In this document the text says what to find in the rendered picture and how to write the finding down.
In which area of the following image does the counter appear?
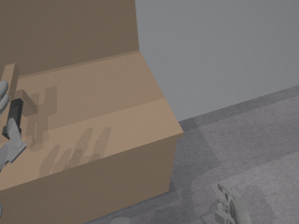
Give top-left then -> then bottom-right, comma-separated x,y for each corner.
0,0 -> 184,224

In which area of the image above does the robot right hand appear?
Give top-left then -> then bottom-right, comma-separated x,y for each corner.
215,183 -> 252,224

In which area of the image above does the robot left hand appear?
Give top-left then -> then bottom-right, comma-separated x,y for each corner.
0,80 -> 27,172

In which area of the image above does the tap lever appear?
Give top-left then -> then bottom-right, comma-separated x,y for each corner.
2,98 -> 23,140

